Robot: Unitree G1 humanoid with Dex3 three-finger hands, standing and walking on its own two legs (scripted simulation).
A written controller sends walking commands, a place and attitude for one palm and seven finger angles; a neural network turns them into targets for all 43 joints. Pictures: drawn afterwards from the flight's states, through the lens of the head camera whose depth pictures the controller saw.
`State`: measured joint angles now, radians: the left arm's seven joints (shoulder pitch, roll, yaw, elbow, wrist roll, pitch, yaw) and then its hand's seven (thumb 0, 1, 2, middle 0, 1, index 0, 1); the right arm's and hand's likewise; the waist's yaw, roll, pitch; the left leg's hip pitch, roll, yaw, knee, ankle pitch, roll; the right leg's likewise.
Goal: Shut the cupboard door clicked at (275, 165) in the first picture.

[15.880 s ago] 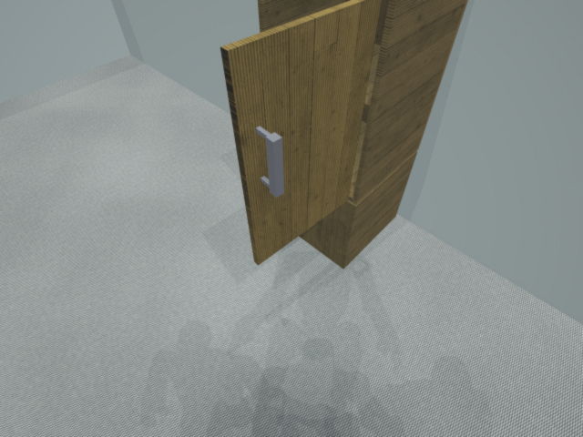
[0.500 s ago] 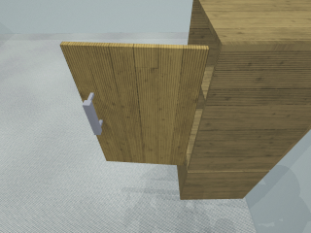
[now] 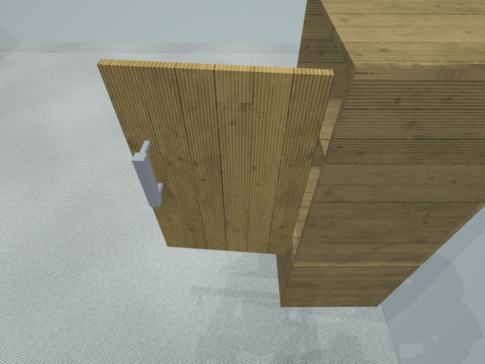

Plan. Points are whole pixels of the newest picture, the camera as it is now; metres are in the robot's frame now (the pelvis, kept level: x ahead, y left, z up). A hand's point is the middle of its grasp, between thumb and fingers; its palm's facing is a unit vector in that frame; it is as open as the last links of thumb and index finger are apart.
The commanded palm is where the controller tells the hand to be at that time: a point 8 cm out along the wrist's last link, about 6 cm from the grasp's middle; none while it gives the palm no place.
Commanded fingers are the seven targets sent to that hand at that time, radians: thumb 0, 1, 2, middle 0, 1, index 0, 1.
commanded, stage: look again from close up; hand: left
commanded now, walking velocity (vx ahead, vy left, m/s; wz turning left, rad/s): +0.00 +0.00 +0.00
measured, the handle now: (151, 174) +0.46 +0.22 +0.02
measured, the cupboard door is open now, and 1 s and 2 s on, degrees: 85 85 85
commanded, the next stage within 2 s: raise the hand and make a fist in 0.46 s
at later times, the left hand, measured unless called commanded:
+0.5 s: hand out of the picture +0.00 +0.16 -0.18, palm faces +0.01 -0.98 -0.19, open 7.3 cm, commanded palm none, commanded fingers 0.00 0.90 0.90 -0.20 -0.30 -0.20 -0.30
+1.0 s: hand out of the picture +0.11 +0.15 -0.06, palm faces +0.02 -1.00 +0.00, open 6.1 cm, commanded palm +0.11 +0.21 -0.05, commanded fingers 0.00 0.90 0.90 -0.60 -0.74 -0.60 -0.74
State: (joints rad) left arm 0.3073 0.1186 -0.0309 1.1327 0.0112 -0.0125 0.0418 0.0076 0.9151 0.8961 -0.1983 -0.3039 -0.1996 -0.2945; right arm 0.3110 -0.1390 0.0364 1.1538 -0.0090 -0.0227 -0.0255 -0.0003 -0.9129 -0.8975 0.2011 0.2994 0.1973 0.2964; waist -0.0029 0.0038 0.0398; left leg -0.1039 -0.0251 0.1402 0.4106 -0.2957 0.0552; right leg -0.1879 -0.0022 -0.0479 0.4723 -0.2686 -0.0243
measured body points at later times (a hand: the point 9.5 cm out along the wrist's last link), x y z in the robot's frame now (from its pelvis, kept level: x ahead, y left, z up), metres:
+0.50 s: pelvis +0.01 +0.00 +0.00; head +0.03 +0.00 +0.45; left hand +0.00 +0.21 -0.16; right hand +0.00 -0.21 -0.16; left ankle -0.04 +0.07 -0.74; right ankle -0.01 -0.10 -0.74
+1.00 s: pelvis -0.06 -0.04 -0.09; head -0.02 -0.03 +0.36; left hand +0.11 +0.21 -0.06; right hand +0.21 -0.28 -0.10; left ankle -0.04 +0.08 -0.74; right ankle -0.01 -0.11 -0.74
